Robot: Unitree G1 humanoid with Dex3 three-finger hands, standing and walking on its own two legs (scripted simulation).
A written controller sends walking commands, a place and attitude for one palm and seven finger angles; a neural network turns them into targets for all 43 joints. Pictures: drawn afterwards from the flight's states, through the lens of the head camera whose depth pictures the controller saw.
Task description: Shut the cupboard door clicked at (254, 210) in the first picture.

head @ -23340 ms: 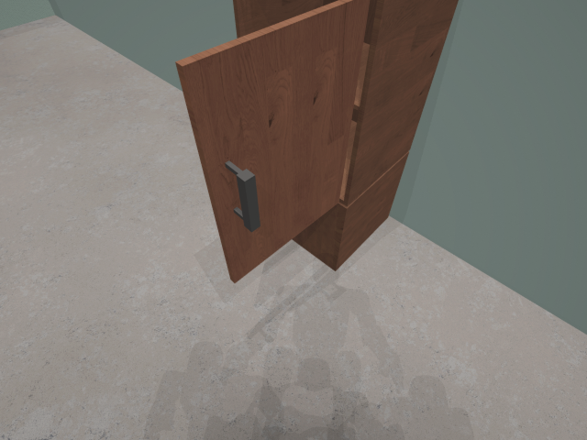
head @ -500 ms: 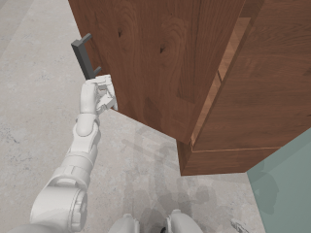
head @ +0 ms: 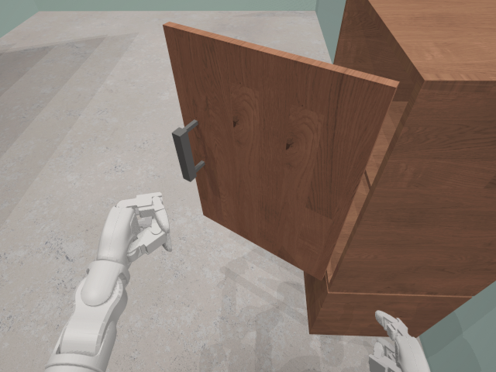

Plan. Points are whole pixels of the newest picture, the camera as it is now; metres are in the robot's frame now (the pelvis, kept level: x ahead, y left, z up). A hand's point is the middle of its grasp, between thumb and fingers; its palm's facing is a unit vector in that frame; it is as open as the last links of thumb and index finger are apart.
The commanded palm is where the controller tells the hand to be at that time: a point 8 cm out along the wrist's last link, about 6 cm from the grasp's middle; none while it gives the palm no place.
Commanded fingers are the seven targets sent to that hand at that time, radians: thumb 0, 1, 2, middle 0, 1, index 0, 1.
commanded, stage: draw the hand back to the body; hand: left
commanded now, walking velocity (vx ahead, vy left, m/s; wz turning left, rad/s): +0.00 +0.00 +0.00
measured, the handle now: (191, 150) +0.59 +0.18 +0.00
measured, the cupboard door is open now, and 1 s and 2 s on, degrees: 59 59 59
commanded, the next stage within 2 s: step back with the hand held close in 0.98 s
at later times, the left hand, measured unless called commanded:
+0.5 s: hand (37, 260) +0.21 +0.26 +0.16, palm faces +0.36 -0.85 -0.38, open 5.3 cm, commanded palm +0.16 +0.31 +0.19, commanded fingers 0.00 0.90 0.90 -0.31 -0.42 -0.31 -0.42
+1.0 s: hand (0, 277) +0.18 +0.28 +0.18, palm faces +0.44 -0.81 -0.39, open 7.4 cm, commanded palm +0.13 +0.31 +0.20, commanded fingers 0.00 0.90 0.90 -0.20 -0.30 -0.20 -0.30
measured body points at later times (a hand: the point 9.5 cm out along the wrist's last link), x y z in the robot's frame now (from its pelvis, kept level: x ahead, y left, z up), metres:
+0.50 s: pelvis +0.01 +0.02 +0.03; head -0.01 -0.01 +0.47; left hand +0.19 +0.31 +0.18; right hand +0.20 -0.19 -0.07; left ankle -0.01 +0.07 -0.72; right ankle +0.00 -0.08 -0.72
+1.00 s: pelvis +0.00 +0.01 +0.02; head -0.03 -0.01 +0.47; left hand +0.15 +0.32 +0.20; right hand +0.19 -0.21 -0.06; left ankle -0.01 +0.07 -0.72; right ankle +0.00 -0.08 -0.72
